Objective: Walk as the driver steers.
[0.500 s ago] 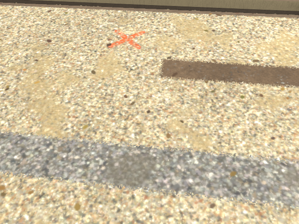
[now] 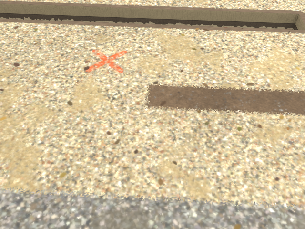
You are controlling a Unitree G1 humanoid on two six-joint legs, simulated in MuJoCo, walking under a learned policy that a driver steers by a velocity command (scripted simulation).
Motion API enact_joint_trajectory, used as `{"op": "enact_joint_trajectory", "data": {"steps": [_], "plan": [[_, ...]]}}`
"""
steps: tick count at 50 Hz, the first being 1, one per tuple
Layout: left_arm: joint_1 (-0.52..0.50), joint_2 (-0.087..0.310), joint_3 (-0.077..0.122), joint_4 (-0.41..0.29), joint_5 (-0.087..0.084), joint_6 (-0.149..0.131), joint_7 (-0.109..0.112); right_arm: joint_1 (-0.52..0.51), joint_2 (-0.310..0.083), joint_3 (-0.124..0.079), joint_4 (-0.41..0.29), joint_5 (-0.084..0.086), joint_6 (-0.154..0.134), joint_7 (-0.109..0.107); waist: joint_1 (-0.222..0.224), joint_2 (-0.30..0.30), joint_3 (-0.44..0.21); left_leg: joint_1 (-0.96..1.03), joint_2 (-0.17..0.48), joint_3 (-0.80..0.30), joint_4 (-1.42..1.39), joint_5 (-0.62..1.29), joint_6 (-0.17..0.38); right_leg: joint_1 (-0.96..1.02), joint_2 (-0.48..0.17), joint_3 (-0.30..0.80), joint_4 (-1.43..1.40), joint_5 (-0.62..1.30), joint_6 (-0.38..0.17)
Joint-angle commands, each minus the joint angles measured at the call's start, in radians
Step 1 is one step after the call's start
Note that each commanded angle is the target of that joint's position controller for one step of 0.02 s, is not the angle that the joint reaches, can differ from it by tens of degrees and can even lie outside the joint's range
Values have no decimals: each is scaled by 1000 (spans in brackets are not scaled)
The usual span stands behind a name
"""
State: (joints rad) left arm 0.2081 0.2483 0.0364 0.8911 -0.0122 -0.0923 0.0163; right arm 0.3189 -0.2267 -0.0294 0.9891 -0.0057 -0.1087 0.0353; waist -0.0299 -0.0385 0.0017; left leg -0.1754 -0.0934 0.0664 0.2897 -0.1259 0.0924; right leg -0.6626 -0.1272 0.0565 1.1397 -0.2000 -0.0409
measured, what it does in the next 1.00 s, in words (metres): walks ahead: right foot, then left foot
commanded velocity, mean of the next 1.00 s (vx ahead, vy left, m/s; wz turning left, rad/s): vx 0.50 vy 0.00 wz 0.00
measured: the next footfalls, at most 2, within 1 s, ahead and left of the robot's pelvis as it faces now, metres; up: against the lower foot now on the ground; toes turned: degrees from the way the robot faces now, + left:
right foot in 0.30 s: +0.34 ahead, -0.17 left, +0.00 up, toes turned -2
left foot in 0.86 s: +0.65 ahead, +0.07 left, +0.00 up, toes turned +3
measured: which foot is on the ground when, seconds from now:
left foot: down 0.00-0.32, up 0.34-0.84, down 0.86-1.00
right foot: up 0.00-0.28, down 0.30-0.88, up 0.90-1.00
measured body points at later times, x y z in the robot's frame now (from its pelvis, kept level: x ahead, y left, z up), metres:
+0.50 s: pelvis +0.28 -0.08 +0.00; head +0.29 -0.10 +0.45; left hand +0.33 +0.18 -0.12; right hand +0.37 -0.35 -0.14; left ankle +0.29 +0.08 -0.66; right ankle +0.29 -0.16 -0.74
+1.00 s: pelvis +0.55 -0.01 -0.01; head +0.58 +0.00 +0.44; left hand +0.59 +0.25 -0.15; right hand +0.66 -0.28 -0.13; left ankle +0.61 +0.07 -0.74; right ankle +0.47 -0.17 -0.65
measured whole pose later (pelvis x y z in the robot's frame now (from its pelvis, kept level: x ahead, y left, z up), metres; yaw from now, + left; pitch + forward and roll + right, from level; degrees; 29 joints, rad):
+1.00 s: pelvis +0.55 -0.01 -0.01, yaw +1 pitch +1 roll +0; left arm 0.29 0.26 0.05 0.96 -0.02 -0.10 0.00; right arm 0.18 -0.24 -0.05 0.90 0.00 -0.10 0.03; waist 0.00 -0.03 0.02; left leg -0.34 -0.03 0.06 0.46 -0.15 0.07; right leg -0.44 -0.06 0.03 1.19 -0.35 -0.05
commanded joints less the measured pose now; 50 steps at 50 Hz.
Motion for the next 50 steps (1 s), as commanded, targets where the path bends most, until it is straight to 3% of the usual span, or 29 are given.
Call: {"op": "enact_joint_trajectory", "data": {"steps": [1, 5, 10, 12, 13, 14, 15, 16, 17, 18, 19, 20, 21, 23, 26, 32, 37, 40, 41, 42, 43, 44, 45, 46, 47, 48, 50], "plan": [[36, 46, 13, -42, 13, 3, 7, -42, -132, -21, -55, 1, -18, -19, 48, 75, 55, -110, 279, -207, -207, 67, 172, -18, -42, 1, -140, 161, 27], [-128, 29, 7, -84, 3, -8, -6, 40, -160, -25, -38, 17, -5, -35, -12, 75, 54, -19, 264, -160, -190, 82, 127, 13, 3, -37, -431, 307, 35], [-249, 44, 3, -134, -10, -17, -36, 113, -170, -32, -5, 27, 16, -37, -48, 90, 81, 144, 327, -179, -118, 55, 113, 10, 32, -43, -583, 218, 17], [-226, 66, 10, -139, -10, -26, -46, 104, -181, -38, -3, 27, 27, -39, -22, 104, 67, 188, 351, -193, -63, 106, 97, 68, 48, -52, -624, 136, -11], [-171, 85, 20, -128, -9, -30, -48, 84, -188, -39, -7, 27, 33, -40, 16, 114, 38, 190, 344, -183, 1, 222, 83, 156, 73, -73, -645, 107, -28], [-42, 120, 41, -90, -7, -33, -45, 66, -176, -34, -13, 22, 38, -40, 81, 106, -35, 171, 296, -143, 153, 386, 60, 325, 107, -99, -667, 99, -53], [163, 193, 69, -39, -1, -35, -37, 56, -137, -17, -35, 8, 38, -39, 159, 51, -181, 27, 235, -85, 428, 352, 25, 621, 16, 1, -639, 124, -110], [295, 309, 98, -12, 14, -26, -35, 159, -20, 19, -53, 4, 16, -30, 142, -202, -326, -400, 64, -11, 838, -32, -56, 1028, -234, 436, -699, 18, -267], [310, 229, 75, -8, 12, -25, -39, 159, -59, 13, -37, 21, -12, -24, 149, -222, -389, -546, 45, -167, 1002, -420, -46, 1070, -285, 689, -836, -66, -302], [216, 167, 54, -24, 7, -28, -39, 66, -155, -12, -63, 47, -27, -21, 129, -149, -237, -630, 109, -184, 1060, -362, -23, 946, -252, 548, -843, -69, -244], [116, 130, 41, -49, 5, -25, -39, 0, -162, -15, -81, 49, -28, -24, 99, -77, -153, -609, 167, -155, 1028, -262, -17, 798, -211, 398, -861, 6, -209], [48, 98, 30, -59, 8, -24, -44, -34, -148, -19, -85, 34, -22, -31, 71, -21, -86, -569, 201, -138, 962, -190, -22, 666, -166, 299, -900, 75, -192], [19, 74, 22, -59, 14, -26, -49, -26, -134, -25, -84, 25, -7, -36, 38, -32, -54, -507, 230, -141, 901, -142, -26, 578, -126, 223, -936, 117, -172], [37, 72, 23, -36, 17, -30, -53, 9, -88, -22, -73, 21, 19, -38, 11, -43, -34, -445, 234, -124, 856, -96, -40, 502, -92, 147, -980, 197, -177], [94, 111, 34, -3, 18, -32, -40, -63, -90, -28, -103, 13, 30, -42, 13, -16, 4, -530, 240, -120, 742, 8, -62, 517, -90, 86, -1005, 315, -190], [179, 128, 34, 36, 6, -16, -15, -284, -63, -22, -168, 16, 20, -29, 72, -20, 51, -526, 204, -81, 395, 240, -71, 566, -63, 7, -1035, 261, -155], [248, 136, 41, 82, -3, 3, -7, -407, -69, -16, -217, 26, 9, -3, 101, -22, 98, -557, 184, -79, 269, 182, -46, 717, -122, 14, -986, 259, -149], [225, 154, 51, 86, -5, 16, -1, -378, -95, -25, -223, 27, -1, 11, 63, -39, 68, -459, 154, -56, 228, 76, -10, 769, -144, 12, -904, 409, -127], [204, 163, 53, 82, -4, 20, -1, -315, -117, -36, -208, 26, -4, 10, 25, -55, 26, -347, 121, -28, 221, 53, 6, 763, -132, -1, -833, 570, -115], [183, 154, 49, 77, -1, 26, -1, -177, -152, -58, -165, 24, -4, 5, -46, -49, -54, -157, 84, 2, 206, 59, 29, 728, -87, -37, -674, 706, -93], [177, 127, 36, 59, 9, 27, -2, 14, -213, -83, -113, 18, -3, -4, -118, -6, -184, 146, 164, -88, 242, 86, 77, 560, -32, -74, -421, 598, -60], [294, 14, 2, 49, 13, 8, -14, 152, -313, -108, -87, 0, 4, -10, -92, 227, -344, 561, 429, -539, 192, -53, 238, 137, 136, -109, 0, 148, 17], [288, 24, 0, 65, 0, -21, -21, 151, -251, -85, -84, 9, 7, -8, -92, 284, -415, 604, 495, -816, 28, -132, 269, -12, 185, 45, 173, -360, 11], [193, 116, 26, 36, -28, -37, -25, 66, -195, -68, -95, 18, 4, -8, -81, 226, -260, 479, 460, -684, 11, -167, 209, -104, 119, 68, 238, -320, -10], [116, 131, 28, 12, -34, -42, -21, -30, -158, -56, -119, 18, 4, -9, -51, 152, -156, 313, 425, -536, -10, -113, 172, -99, 59, 32, 202, -222, -21], [77, 123, 34, 6, -20, -37, -12, -100, -124, -45, -128, 10, 3, -4, -17, 87, -80, 156, 383, -431, -48, -39, 150, -53, 19, 13, 134, -144, -19], [118, 83, 39, 16, -7, -6, -4, -136, -88, -34, -120, -4, -4, 3, 41, 125, -43, 0, 322, -316, -112, 21, 128, 69, -23, 18, 44, -68, -17]]}}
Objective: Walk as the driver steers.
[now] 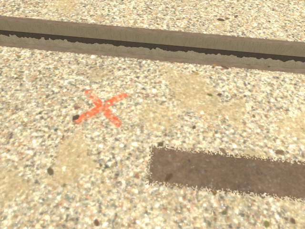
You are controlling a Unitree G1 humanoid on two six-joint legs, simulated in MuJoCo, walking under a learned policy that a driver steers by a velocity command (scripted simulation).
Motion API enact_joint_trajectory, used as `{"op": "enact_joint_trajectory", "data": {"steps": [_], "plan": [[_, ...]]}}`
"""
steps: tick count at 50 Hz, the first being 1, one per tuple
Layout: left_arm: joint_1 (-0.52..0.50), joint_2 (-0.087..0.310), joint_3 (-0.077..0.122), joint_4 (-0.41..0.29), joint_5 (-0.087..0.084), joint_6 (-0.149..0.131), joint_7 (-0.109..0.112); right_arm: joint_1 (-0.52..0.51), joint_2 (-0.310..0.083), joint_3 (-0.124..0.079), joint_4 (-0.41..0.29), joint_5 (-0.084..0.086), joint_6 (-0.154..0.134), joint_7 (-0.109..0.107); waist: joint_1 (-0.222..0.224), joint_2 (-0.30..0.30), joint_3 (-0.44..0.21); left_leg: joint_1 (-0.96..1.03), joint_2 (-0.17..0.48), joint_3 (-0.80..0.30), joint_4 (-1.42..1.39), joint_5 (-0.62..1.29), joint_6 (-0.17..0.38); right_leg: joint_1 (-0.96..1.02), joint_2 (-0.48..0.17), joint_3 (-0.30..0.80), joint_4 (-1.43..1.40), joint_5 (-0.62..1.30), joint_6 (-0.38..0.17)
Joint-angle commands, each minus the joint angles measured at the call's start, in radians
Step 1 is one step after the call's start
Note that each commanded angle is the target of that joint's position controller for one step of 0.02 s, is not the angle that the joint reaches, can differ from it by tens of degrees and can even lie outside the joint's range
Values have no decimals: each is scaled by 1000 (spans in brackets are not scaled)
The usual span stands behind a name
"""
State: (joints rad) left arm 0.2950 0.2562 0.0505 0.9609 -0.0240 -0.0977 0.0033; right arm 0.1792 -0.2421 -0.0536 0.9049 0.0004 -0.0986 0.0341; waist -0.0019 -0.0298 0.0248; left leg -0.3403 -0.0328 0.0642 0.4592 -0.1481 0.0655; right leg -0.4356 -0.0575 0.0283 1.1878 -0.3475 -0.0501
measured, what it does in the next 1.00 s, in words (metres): walks ahead: right foot, then left foot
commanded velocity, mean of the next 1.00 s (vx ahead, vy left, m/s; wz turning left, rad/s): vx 0.13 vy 0.00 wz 0.00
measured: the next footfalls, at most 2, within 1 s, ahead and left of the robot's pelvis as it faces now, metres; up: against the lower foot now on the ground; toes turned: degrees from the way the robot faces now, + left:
right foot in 0.32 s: +0.31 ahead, -0.13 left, +0.00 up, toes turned -1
left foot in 0.60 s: +0.21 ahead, +0.11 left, +0.00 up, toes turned +2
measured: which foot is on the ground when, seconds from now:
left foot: down 0.00-0.34, up 0.36-0.58, down 0.60-1.00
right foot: up 0.00-0.30, down 0.32-1.00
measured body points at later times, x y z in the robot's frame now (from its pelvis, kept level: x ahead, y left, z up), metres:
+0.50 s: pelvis +0.17 -0.03 +0.00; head +0.19 -0.04 +0.44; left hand +0.29 +0.22 -0.13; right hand +0.23 -0.29 -0.15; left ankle +0.12 +0.10 -0.71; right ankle +0.26 -0.13 -0.74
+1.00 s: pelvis +0.23 +0.00 +0.00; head +0.23 +0.00 +0.45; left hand +0.28 +0.25 -0.15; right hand +0.23 -0.25 -0.16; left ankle +0.17 +0.11 -0.74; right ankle +0.26 -0.12 -0.73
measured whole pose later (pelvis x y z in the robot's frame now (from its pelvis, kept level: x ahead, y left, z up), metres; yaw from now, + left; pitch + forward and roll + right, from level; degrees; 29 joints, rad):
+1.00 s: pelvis +0.23 +0.00 +0.00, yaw +0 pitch -1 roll +0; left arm 0.18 0.21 0.05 1.07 -0.01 0.00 0.03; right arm 0.29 -0.19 -0.03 1.09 0.01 -0.02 -0.03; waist -0.01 0.00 0.02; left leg -0.15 0.01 0.02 0.54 -0.37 0.01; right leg -0.32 -0.01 -0.02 0.58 -0.30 -0.02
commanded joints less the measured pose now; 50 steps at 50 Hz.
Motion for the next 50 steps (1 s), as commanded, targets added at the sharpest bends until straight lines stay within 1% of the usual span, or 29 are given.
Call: {"op": "enact_joint_trajectory", "data": {"steps": [1, 3, 5, 8, 12, 14, 15, 16, 17, 18, 19, 20, 21, 22, 23, 25, 26, 28, 29, 30, 31, 32, 33, 35, 37, 45, 46, 48, 50], "plan": [[49, 54, 24, -48, 7, 11, 13, 11, -80, -11, -27, -10, -17, 4, 25, 114, -49, 125, 253, -273, -294, 162, 164, -133, -90, 34, -26, 87, 2], [37, 51, 28, -58, 17, 22, 20, 38, -110, -15, -5, -16, -21, -6, 43, 94, -29, 100, 245, -186, -282, 477, 177, -139, -78, 18, -92, 125, 30], [-21, 44, 27, -79, 27, 24, 22, 54, -119, -14, 9, -18, -13, -22, 39, 90, -30, 114, 227, -119, -261, 643, 163, -160, -68, 4, -220, 213, 51], [-124, 13, 13, -101, 26, 23, 14, 78, -127, -10, 24, -11, 2, -37, 4, 100, -46, 123, 182, -47, -243, 640, 122, -79, -31, -29, -460, 376, 49], [-198, 37, 12, -117, 24, 29, 4, 113, -137, -10, 60, -3, 21, -43, -26, 108, -55, 217, 220, -80, -196, 572, 125, -36, -3, -16, -596, 398, 42], [-200, 58, 16, -121, 31, 24, -1, 98, -136, -12, 72, 5, 30, -47, -15, 110, -58, 261, 240, -112, -130, 559, 116, -18, 7, -11, -647, 335, 19], [-163, 67, 21, -107, 35, 19, -2, 80, -132, -12, 73, 12, 35, -49, 14, 99, -70, 269, 228, -115, -77, 524, 97, 40, 17, -19, -718, 369, 3], [-112, 97, 32, -85, 42, 14, 1, 98, -122, -9, 78, 12, 37, -51, 29, 66, -96, 267, 180, -107, -4, 479, 60, 142, 20, -19, -797, 529, -16], [-64, 166, 48, -74, 53, 13, 8, 151, -102, -3, 76, -8, 30, -50, 7, -7, -171, 188, 114, -79, 110, 331, 17, 324, -74, 62, -736, 930, -57], [-35, 160, 43, -62, 54, 24, 13, 280, -18, 20, 111, -17, 23, -45, -38, -146, -278, 3, 44, -52, 266, -43, -39, 566, -220, 195, -672, 1120, -193], [-4, 77, 23, -51, 44, 36, 10, 255, -25, 24, 121, -7, 33, -46, 10, -183, -316, -50, 16, -66, 386, -409, -72, 562, -293, 298, -723, 1028, -265], [-22, 47, 9, -49, 39, 40, 5, 177, -73, 12, 100, 11, 54, -49, 19, -158, -275, -95, 34, -100, 460, -548, -83, 487, -286, 328, -783, 777, -258], [-77, 63, 9, -59, 39, 43, 4, 127, -90, 5, 90, 16, 76, -57, 12, -110, -220, -113, 58, -116, 502, -530, -90, 398, -265, 323, -829, 561, -227], [-138, 78, 10, -74, 40, 45, 8, 104, -92, -1, 89, 11, 96, -66, -3, -80, -172, -103, 77, -118, 492, -482, -97, 299, -249, 300, -873, 397, -201], [-200, 93, 13, -87, 42, 49, 13, 104, -85, -3, 92, 6, 112, -73, -27, -84, -137, -60, 94, -119, 442, -425, -103, 204, -222, 269, -912, 269, -171], [-259, 89, 14, -92, 49, 62, 19, 127, -53, 1, 114, 2, 122, -81, -51, -108, -105, 57, 80, -82, 306, -316, -102, 76, -159, 188, -948, 143, -133], [-260, 81, 13, -86, 46, 67, 21, 147, -38, 3, 131, -1, 121, -80, -60, -106, -112, 115, 69, -63, 231, -222, -95, 51, -135, 151, -945, 106, -121], [-237, 67, 10, -63, 25, 74, 24, 171, -31, 3, 155, -12, 120, -72, -68, -96, -112, 208, 45, -28, 85, -71, -73, 23, -96, 102, -932, -40, -82], [-207, 52, 6, -45, 20, 75, 24, 158, -45, 2, 150, -26, 122, -69, -59, -69, -88, 210, 63, -45, 33, -47, -54, 14, -75, 89, -926, -129, -41], [-187, 51, 6, -35, 25, 76, 23, 138, -72, 1, 135, -30, 122, -70, -36, -34, -47, 173, 113, -94, -30, -105, -27, 10, -52, 74, -899, -169, -6], [-167, 44, 9, -37, 27, 80, 26, 110, -117, -7, 139, -16, 119, -72, 9, 75, 1, 20, 118, -110, -60, -307, 2, 87, 8, 8, -875, -107, 23], [-178, 43, 7, -31, 34, 80, 31, 81, -93, -2, 137, -11, 107, -71, 6, 107, 26, -82, 114, -122, -111, -393, -1, 190, 22, -12, -821, -14, 35], [-170, 43, 9, -25, 33, 78, 33, 62, -74, 3, 138, -13, 94, -72, 17, 126, 28, -107, 117, -126, -136, -380, -18, 238, 24, -17, -787, 60, 30], [-151, 46, 12, -4, 33, 78, 36, 49, -72, 2, 139, -11, 74, -71, 21, 116, 20, -76, 110, -117, -130, -279, -43, 258, 22, -20, -757, 157, 14], [-145, 40, 11, 11, 32, 77, 32, 85, -64, 4, 152, -6, 63, -69, 9, 82, 0, -20, 103, -107, -103, -192, -43, 255, 18, -19, -750, 226, 6], [-138, 40, 12, 55, 23, 87, 29, 135, -53, 11, 169, -3, 71, -68, -6, 38, -30, 63, 89, -84, -60, -9, -36, 276, 14, -20, -720, 368, 11], [-120, 31, 9, 70, 23, 90, 30, 159, -49, 11, 181, -1, 74, -69, -9, 45, -51, 76, 85, -82, -75, -100, -29, 283, 31, -40, -708, 277, 11], [-127, 37, 14, 78, 14, 92, 31, 171, -95, -5, 180, 12, 80, -70, -18, 102, 8, 63, 120, -149, -130, -396, 29, 189, 88, -101, -625, -29, 14], [-200, 35, 14, 46, 7, 71, 24, 205, -144, -23, 170, 24, 68, -72, -50, 174, 111, 118, 272, -358, -244, -590, 121, -22, 94, -118, -499, -80, 4]]}}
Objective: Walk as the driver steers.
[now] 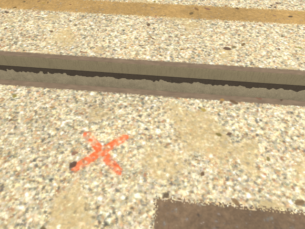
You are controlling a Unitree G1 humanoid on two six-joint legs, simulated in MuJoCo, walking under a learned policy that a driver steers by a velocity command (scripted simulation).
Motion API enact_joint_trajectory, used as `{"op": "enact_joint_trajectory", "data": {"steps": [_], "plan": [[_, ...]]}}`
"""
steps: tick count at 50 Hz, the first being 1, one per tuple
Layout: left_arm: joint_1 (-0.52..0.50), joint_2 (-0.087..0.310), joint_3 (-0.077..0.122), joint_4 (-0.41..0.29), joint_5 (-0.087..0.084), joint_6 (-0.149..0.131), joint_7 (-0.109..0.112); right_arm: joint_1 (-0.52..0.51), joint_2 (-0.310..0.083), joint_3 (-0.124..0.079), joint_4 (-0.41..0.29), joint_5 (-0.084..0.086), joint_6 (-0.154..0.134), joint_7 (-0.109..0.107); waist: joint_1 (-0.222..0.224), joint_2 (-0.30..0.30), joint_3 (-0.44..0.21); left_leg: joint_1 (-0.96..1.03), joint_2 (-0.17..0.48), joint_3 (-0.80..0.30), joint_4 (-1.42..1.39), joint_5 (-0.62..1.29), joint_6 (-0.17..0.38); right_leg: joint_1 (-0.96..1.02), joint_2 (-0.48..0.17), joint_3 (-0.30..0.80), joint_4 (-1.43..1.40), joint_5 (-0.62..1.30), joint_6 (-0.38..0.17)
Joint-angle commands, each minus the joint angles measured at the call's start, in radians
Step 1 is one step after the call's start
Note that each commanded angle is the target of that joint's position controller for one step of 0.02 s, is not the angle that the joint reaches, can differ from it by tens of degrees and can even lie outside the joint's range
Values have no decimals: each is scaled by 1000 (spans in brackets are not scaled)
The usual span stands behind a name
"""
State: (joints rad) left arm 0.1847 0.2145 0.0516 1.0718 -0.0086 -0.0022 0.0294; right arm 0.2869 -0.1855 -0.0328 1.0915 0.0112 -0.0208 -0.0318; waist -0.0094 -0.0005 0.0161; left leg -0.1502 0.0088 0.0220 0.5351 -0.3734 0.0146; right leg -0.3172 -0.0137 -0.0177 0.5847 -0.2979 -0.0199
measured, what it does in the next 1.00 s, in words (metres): walks ahead: left foot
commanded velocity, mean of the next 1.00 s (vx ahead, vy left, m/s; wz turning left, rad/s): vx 0.37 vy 0.00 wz -0.17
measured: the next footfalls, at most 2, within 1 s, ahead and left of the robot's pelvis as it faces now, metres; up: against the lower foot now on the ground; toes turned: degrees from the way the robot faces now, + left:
left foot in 0.66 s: +0.48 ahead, +0.12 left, +0.00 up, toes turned +0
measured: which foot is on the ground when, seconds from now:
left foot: down 0.00-0.16, up 0.18-0.64, down 0.66-1.00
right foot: down 0.00-0.66, up 0.68-1.00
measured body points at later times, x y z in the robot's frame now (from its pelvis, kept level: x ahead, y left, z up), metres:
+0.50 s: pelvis +0.18 -0.03 +0.01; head +0.19 -0.04 +0.46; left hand +0.11 +0.20 -0.13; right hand +0.36 -0.28 -0.10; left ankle +0.36 +0.13 -0.68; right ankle +0.07 -0.12 -0.73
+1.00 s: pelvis +0.44 +0.02 +0.01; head +0.47 +0.02 +0.46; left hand +0.62 +0.26 -0.11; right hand +0.43 -0.25 -0.13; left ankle +0.44 +0.12 -0.73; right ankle +0.54 -0.14 -0.67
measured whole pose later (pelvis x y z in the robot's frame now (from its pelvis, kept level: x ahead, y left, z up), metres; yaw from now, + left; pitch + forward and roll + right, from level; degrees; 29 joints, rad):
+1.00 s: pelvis +0.44 +0.02 +0.01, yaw -12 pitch +1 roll +2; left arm 0.13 0.26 0.09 0.87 -0.01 -0.02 0.01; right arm 0.22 -0.24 -0.07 1.00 -0.02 -0.08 -0.03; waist -0.03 -0.03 0.06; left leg -0.12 -0.01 0.22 0.31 -0.20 0.05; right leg -0.67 -0.10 0.01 0.87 -0.11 -0.01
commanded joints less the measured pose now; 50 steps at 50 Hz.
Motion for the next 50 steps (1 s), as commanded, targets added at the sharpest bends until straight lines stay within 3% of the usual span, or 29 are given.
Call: {"op": "enact_joint_trajectory", "data": {"steps": [1, 4, 6, 7, 8, 9, 10, 11, 12, 13, 15, 17, 22, 27, 29, 31, 32, 33, 34, 35, 36, 37, 38, 39, 40, 41, 43, 45, 50], "plan": [[-117, 65, 9, -81, -13, -42, -9, 103, -214, -51, -16, 15, -24, -7, -48, 167, 161, -54, 302, -402, -344, -343, 210, -208, 13, -41, 160, -105, -42], [-122, 70, 12, -94, -25, -83, -33, 96, -177, -50, -22, 12, -55, 0, -27, 153, 165, 66, 334, -381, -293, -44, 213, -301, -45, -3, 170, -165, -73], [-25, 69, 21, -55, -31, -94, -41, 22, -178, -51, -43, 26, -51, 10, 42, 127, 120, -42, 250, -241, -239, 33, 152, -34, -4, -66, -39, -23, -76], [77, 87, 36, -10, -25, -90, -40, 0, -183, -51, -54, 23, -49, 13, 82, 115, 75, -142, 192, -178, -170, 139, 126, 171, 49, -94, -62, 66, -67], [205, 131, 57, 24, -19, -86, -37, -35, -175, -47, -71, 19, -53, 14, 140, 43, 26, -235, 128, -89, 13, 280, 84, 330, -2, 4, -102, 67, -89], [333, 244, 85, 42, -20, -85, -32, -36, -100, -29, -108, 8, -63, 13, 162, -251, -39, -446, -10, 58, 386, 161, 0, 507, -231, 398, -273, -10, -206], [387, 212, 63, 55, -4, -97, -45, -53, -81, -25, -128, 13, -77, 12, 164, -297, -95, -573, -59, -52, 625, -185, -1, 549, -374, 735, -410, -77, -303], [281, 157, 39, 29, 1, -108, -43, -70, -118, -37, -134, 38, -87, 19, 107, -173, -12, -664, 17, -113, 750, -144, 33, 487, -381, 661, -390, -137, -279], [190, 119, 25, -3, 0, -114, -47, -79, -127, -38, -131, 45, -93, 26, 77, -111, 28, -670, 64, -107, 757, -36, 60, 418, -334, 531, -395, -127, -236], [137, 108, 16, -23, 1, -116, -52, -81, -129, -44, -125, 38, -95, 25, 54, -66, 52, -658, 98, -92, 708, 57, 72, 361, -293, 425, -413, -65, -204], [129, 80, 0, -27, 8, -110, -52, -74, -134, -58, -118, 22, -85, 24, 28, -71, 57, -570, 132, -72, 598, 153, 66, 287, -225, 264, -437, 113, -160], [182, 94, -2, -14, 12, -104, -41, -95, -110, -59, -123, 14, -72, 28, 28, -70, 54, -568, 128, -40, 530, 201, 41, 286, -203, 191, -447, 254, -164], [220, 141, 5, -20, 13, -95, -16, -301, -78, -41, -203, 10, -65, 37, 59, -63, 93, -571, 99, -11, 211, 376, 0, 252, -191, 109, -490, 313, -168], [295, 136, 15, 3, -5, -88, -13, -435, -92, -28, -255, 18, -73, 63, 84, -62, 138, -537, 72, -4, 53, 427, 23, 317, -226, 81, -483, 315, -166], [290, 144, 22, 2, -10, -81, -11, -444, -111, -31, -273, 20, -83, 73, 63, -67, 133, -517, 62, -16, 7, 381, 41, 374, -250, 97, -436, 381, -157], [254, 172, 34, -13, -9, -73, -10, -363, -158, -50, -265, 19, -92, 73, 4, -100, 68, -363, 19, 4, -14, 317, 61, 395, -254, 103, -332, 613, -139], [232, 175, 35, -22, -6, -68, -11, -243, -194, -70, -235, 19, -94, 68, -63, -113, -10, -191, -15, 28, -16, 300, 79, 371, -224, 84, -195, 774, -120], [211, 155, 26, -38, 1, -65, -14, -45, -244, -95, -183, 18, -93, 58, -151, -107, -136, 99, 11, -1, 12, 301, 107, 240, -167, 54, 35, 745, -84], [258, 85, 6, -67, 15, -67, -17, 121, -331, -115, -155, -7, -90, 44, -158, 56, -311, 452, 254, -303, 0, 173, 180, -55, -61, 5, 395, 370, -37], [363, -29, -23, -60, -13, -87, -22, 139, -332, -104, -147, -19, -90, 56, -96, 299, -464, 606, 433, -755, -197, -20, 289, -284, 69, 102, 667, -280, -11], [276, 87, 8, -65, -43, -101, -22, 74, -235, -78, -155, -8, -94, 57, -105, 207, -337, 493, 389, -712, -256, -92, 236, -368, 11, 176, 775, -251, -24], [190, 125, 19, -96, -51, -106, -18, -16, -185, -63, -169, -1, -97, 55, -85, 151, -187, 334, 366, -536, -270, -52, 187, -411, -39, 139, 780, -158, -39], [153, 122, 25, -101, -40, -104, -6, -106, -160, -53, -183, -10, -102, 56, -47, 65, -110, 164, 338, -406, -289, 136, 165, -353, -83, 124, 738, -68, -39], [151, 109, 37, -96, -26, -92, 2, -151, -129, -45, -180, -23, -107, 60, -12, 48, -58, 39, 294, -272, -306, 331, 141, -284, -107, 125, 693, -28, -40], [198, 78, 38, -92, -26, -75, 2, -167, -122, -43, -174, -37, -108, 60, 27, 95, -60, -29, 281, -181, -308, 478, 143, -209, -123, 128, 672, -17, -36], [217, 61, 41, -92, -28, -58, 3, -171, -111, -42, -169, -39, -108, 58, 43, 95, -53, -63, 267, -116, -306, 597, 151, -182, -124, 116, 654, -30, -32], [188, 59, 48, -122, -26, -33, 6, -176, -138, -47, -163, -41, -109, 44, 65, 95, -25, -103, 260, -23, -318, 724, 170, -212, -117, 95, 611, 0, -19], [119, 69, 50, -170, -11, -22, 0, -175, -173, -55, -164, -38, -100, 21, 66, 81, -8, -99, 264, 35, -333, 756, 183, -261, -118, 84, 492, 86, 1], [-24, 65, 40, -244, -1, -17, -38, -159, -227, -66, -178, -22, -60, -20, 20, 63, -32, -28, 253, 146, -305, 733, 176, -211, -92, 2, 202, 274, 13]]}}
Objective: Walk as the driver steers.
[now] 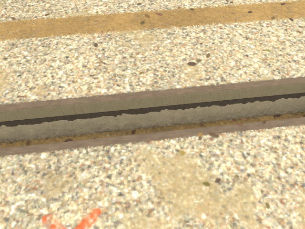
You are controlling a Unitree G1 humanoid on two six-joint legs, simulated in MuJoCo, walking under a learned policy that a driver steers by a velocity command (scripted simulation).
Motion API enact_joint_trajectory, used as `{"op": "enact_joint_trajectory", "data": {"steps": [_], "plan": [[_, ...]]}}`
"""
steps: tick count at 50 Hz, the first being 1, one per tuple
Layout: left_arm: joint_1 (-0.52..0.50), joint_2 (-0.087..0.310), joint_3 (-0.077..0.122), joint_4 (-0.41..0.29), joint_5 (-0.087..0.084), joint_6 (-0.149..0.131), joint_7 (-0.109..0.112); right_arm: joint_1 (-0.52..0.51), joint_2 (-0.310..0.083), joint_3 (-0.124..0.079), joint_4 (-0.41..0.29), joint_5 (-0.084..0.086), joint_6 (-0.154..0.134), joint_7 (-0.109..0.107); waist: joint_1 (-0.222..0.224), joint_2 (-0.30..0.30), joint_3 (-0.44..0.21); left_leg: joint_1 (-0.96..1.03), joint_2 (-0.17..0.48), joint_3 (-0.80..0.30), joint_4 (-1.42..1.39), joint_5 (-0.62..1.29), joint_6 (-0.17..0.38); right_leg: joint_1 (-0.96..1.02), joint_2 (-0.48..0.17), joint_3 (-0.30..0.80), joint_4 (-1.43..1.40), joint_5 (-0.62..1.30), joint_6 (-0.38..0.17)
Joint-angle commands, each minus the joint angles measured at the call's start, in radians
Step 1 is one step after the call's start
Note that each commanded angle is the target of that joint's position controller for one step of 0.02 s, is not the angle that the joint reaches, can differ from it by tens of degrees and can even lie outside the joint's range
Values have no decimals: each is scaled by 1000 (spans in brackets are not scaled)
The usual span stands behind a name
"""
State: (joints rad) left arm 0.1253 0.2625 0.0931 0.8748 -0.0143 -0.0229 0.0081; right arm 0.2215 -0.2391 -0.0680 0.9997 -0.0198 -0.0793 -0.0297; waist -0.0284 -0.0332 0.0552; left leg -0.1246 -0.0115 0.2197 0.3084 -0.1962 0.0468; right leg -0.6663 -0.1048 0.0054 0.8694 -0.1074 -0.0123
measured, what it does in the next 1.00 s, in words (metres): walks ahead: right foot, then left foot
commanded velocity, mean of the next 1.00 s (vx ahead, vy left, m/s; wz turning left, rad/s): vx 0.05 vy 0.00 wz -0.05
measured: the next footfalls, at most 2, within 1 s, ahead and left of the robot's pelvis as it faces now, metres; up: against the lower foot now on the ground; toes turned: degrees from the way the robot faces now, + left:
right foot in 0.16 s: +0.19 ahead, -0.12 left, +0.00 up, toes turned -8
left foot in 0.58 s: +0.19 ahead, +0.12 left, +0.00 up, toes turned -11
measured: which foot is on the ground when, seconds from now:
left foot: down 0.00-0.16, up 0.18-0.56, down 0.58-0.82, up 0.84-1.00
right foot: up 0.00-0.14, down 0.16-1.00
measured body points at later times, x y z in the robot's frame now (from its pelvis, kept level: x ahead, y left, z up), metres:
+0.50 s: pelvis +0.10 -0.03 -0.01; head +0.14 -0.05 +0.44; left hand +0.30 +0.21 -0.11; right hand +0.18 -0.32 -0.14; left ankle +0.16 +0.13 -0.71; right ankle +0.15 -0.12 -0.74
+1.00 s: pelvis +0.13 +0.01 -0.01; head +0.16 +0.02 +0.44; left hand +0.25 +0.29 -0.12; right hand +0.28 -0.27 -0.11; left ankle +0.12 +0.13 -0.69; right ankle +0.15 -0.12 -0.74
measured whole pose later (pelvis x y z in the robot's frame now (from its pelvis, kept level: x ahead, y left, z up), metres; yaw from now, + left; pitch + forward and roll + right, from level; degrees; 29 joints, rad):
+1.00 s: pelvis +0.13 +0.01 -0.01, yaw +1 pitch +2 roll -1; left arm 0.18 0.27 0.09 0.77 0.00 0.00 0.05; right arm 0.13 -0.30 -0.08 0.80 0.02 0.04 0.00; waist 0.01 0.01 0.03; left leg -0.49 0.05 0.02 0.98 -0.46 -0.02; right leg -0.29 -0.06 -0.15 0.47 -0.22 -0.01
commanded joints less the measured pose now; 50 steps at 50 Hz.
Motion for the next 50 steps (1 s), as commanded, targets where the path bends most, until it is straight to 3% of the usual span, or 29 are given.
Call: {"op": "enact_joint_trajectory", "data": {"steps": [1, 5, 7, 8, 9, 10, 11, 12, 13, 14, 16, 19, 22, 26, 28, 29, 30, 31, 32, 36, 39, 40, 42, 43, 44, 45, 46, 48, 50], "plan": [[12, 24, -1, -62, 6, 7, -24, -83, -180, -34, -85, 15, 7, -25, 31, 95, -74, -19, 282, -48, -61, 551, 141, 136, 6, -30, -116, 79, 2], [-29, 67, 13, -123, 6, 17, -48, -80, -206, -47, -99, 43, 42, -29, 32, 119, -79, 94, 325, -52, 71, 590, 105, 144, 44, -66, -208, -75, -41], [76, 101, 32, -112, 5, 9, -52, -100, -201, -48, -115, 54, 57, -33, 92, 94, -128, 90, 282, -16, 280, 660, 51, 299, 109, -106, -357, -11, -90], [154, 186, 64, -102, 10, 2, -36, -41, -183, -43, -114, 38, 59, -27, 114, -22, -186, -15, 204, 7, 495, 491, -21, 488, 80, 1, -431, 330, -139], [166, 302, 88, -111, 18, 9, -13, -18, -102, -19, -154, -17, 53, -14, 45, -269, -244, -345, 62, 12, 821, -299, -95, 730, -159, 338, -371, 844, -273], [170, 275, 67, -144, 37, 2, -19, -20, -107, -11, -178, -3, 40, 2, 57, -233, -413, -512, -46, -214, 1048, -553, -106, 852, -291, 631, -443, 653, -443], [145, 223, 53, -165, 32, -5, -27, -97, -144, -20, -188, 33, 35, 13, 86, -100, -380, -567, -7, -299, 1077, -475, -83, 809, -249, 557, -483, 531, -401], [77, 189, 44, -176, 14, -10, -22, -133, -143, -21, -196, 42, 37, 11, 64, -42, -292, -589, 24, -302, 1026, -383, -71, 719, -199, 453, -493, 411, -338], [24, 156, 34, -187, 2, -7, -14, -132, -148, -25, -176, 27, 47, -1, 39, 25, -234, -566, 59, -300, 952, -318, -75, 622, -164, 382, -508, 322, -284], [-7, 133, 26, -193, 3, -2, -5, -130, -165, -32, -175, 17, 59, -10, 19, 8, -212, -507, 76, -300, 889, -280, -76, 535, -140, 343, -525, 263, -263], [-5, 135, 23, -195, 21, 1, 2, -105, -148, -32, -167, 18, 75, -13, 3, -36, -211, -414, 60, -276, 812, -233, -82, 456, -101, 297, -543, 261, -254], [24, 155, 26, -187, 25, 1, 15, -107, -113, -20, -160, 22, 80, -20, 15, -57, -214, -374, 53, -268, 670, -200, -100, 447, -86, 264, -549, 237, -250], [8, 148, 19, -189, 29, 9, 22, -120, -113, -15, -154, 25, 85, -19, 28, -84, -198, -309, 57, -262, 566, -156, -107, 400, -73, 258, -574, 54, -234], [1, 68, -19, -154, 42, 8, 13, -79, -92, -4, -119, 25, 78, 0, 21, -90, -176, -151, 64, -229, 353, -92, -89, 351, -56, 211, -566, -160, -191], [31, 86, -19, -130, 32, 8, 11, -69, -111, -5, -116, 13, 74, 12, 8, -70, -130, -78, 39, -198, 177, 22, -53, 327, -22, 184, -533, -247, -127], [44, 97, -17, -129, 35, 5, 16, -81, -159, -10, -132, 1, 71, 14, 26, -28, -112, -88, 96, -275, 156, 96, -22, 326, 6, 168, -478, -254, -83], [80, 101, -12, -139, 45, 2, 20, -104, -234, -23, -150, 5, 71, 11, 83, 110, -102, -114, 179, -376, 146, 205, 28, 312, 84, 91, -385, -274, -45], [48, 81, -12, -150, 45, -1, 25, -118, -231, -29, -145, 19, 72, 14, 86, 225, -82, -214, 207, -453, 75, 74, 85, 362, 144, -6, -337, -205, -9], [-7, 94, -7, -159, 40, 1, 32, -136, -202, -24, -158, 17, 67, 15, 66, 229, -48, -267, 211, -501, 32, 6, 88, 393, 140, -7, -314, -152, -6], [-7, 89, 11, -167, 27, 21, 39, -94, -210, -34, -173, 25, 55, 5, 43, 204, -73, -259, 174, -517, 81, 56, 66, 443, 122, -5, -296, -96, -38], [34, 91, 25, -166, 24, 23, 36, -87, -186, -34, -200, 35, 64, -2, 47, 113, -103, -325, 111, -469, 181, 32, 38, 520, 66, 19, -340, -78, -64], [68, 104, 32, -159, 26, 25, 37, -94, -168, -31, -215, 38, 68, -3, 55, 47, -114, -382, 72, -417, 258, -10, 11, 565, 10, 65, -387, -78, -90], [104, 145, 38, -156, 34, 24, 40, -74, -126, -22, -242, 40, 78, 0, 48, -188, -148, -486, -7, -256, 560, -265, -47, 623, -257, 336, -537, 61, -237], [105, 133, 30, -172, 43, 12, 45, -92, -157, -35, -252, 34, 85, 5, 64, -179, -155, -537, 28, -267, 786, -441, -63, 620, -347, 404, -558, 188, -310], [75, 128, 22, -185, 43, 1, 50, -87, -172, -48, -251, 38, 93, 9, 45, -92, -153, -544, 50, -294, 912, -440, -68, 590, -347, 366, -553, 238, -318], [16, 133, 22, -195, 34, -3, 52, -70, -155, -47, -246, 45, 104, 9, 15, -47, -135, -531, 77, -302, 907, -384, -72, 553, -301, 272, -555, 212, -277], [-22, 146, 26, -195, 25, -4, 52, -72, -132, -39, -248, 46, 113, 9, 6, -49, -111, -512, 94, -286, 839, -324, -76, 517, -257, 187, -566, 178, -235], [-11, 170, 35, -181, 21, 3, 50, -85, -104, -24, -258, 45, 120, 22, 26, -83, -120, -415, 96, -217, 707, -242, -76, 457, -188, 69, -607, -73, -189], [-7, 187, 41, -174, 6, 3, 43, -96, -106, -19, -278, 46, 115, 45, 31, -122, -126, -293, 78, -172, 550, -231, -52, 409, -167, 16, -633, -245, -168]]}}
